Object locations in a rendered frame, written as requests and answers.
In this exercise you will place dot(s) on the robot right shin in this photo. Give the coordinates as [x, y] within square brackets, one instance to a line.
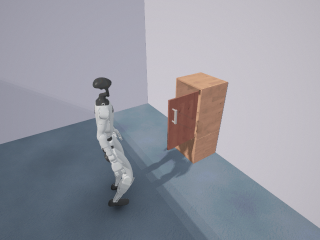
[123, 186]

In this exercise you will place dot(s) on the cupboard door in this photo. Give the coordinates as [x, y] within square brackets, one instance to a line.
[184, 130]

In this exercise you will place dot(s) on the robot right upper arm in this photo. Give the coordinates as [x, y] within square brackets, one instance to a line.
[103, 117]

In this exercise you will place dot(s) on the left robot foot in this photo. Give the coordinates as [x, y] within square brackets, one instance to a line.
[114, 187]

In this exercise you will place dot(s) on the handle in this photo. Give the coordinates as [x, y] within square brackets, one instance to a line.
[175, 116]

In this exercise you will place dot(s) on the right robot hand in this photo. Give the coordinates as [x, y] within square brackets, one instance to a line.
[118, 166]

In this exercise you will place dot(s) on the right robot forearm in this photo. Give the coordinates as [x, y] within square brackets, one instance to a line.
[107, 148]

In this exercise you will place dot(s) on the left robot hand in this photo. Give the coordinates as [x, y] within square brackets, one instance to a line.
[116, 132]

